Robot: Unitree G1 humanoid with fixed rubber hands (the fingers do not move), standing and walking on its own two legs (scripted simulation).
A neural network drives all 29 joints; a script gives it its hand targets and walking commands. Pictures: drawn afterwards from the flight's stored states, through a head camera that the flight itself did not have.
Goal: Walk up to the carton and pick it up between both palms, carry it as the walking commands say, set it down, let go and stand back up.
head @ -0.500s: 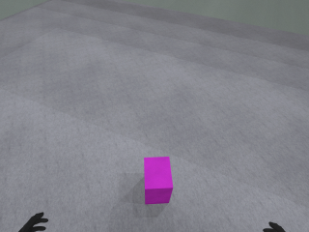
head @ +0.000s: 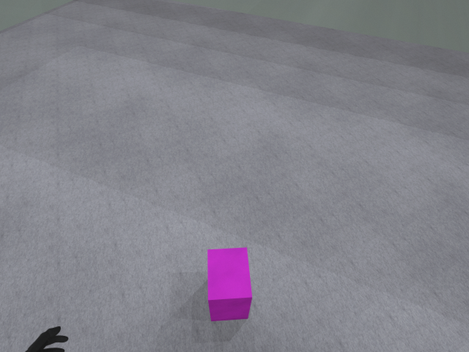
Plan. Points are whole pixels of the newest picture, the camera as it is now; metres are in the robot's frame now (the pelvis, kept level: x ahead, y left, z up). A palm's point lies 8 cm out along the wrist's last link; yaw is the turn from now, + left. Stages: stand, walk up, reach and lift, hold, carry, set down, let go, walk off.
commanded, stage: walk up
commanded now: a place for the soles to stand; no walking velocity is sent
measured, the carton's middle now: (228, 285) +0.46 +0.01 -0.63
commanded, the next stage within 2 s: reach and lift in 1.60 s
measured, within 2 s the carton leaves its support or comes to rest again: neither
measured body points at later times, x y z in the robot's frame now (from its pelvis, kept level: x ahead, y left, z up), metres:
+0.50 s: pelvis +0.06 +0.00 +0.02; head +0.07 +0.00 +0.47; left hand +0.16 +0.32 -0.10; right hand +0.23 -0.31 -0.08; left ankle +0.06 +0.12 -0.73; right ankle +0.04 -0.11 -0.73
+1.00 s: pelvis +0.06 +0.01 +0.02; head +0.07 +0.01 +0.47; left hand +0.16 +0.33 -0.10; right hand +0.17 -0.32 -0.09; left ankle +0.06 +0.12 -0.73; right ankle +0.04 -0.11 -0.73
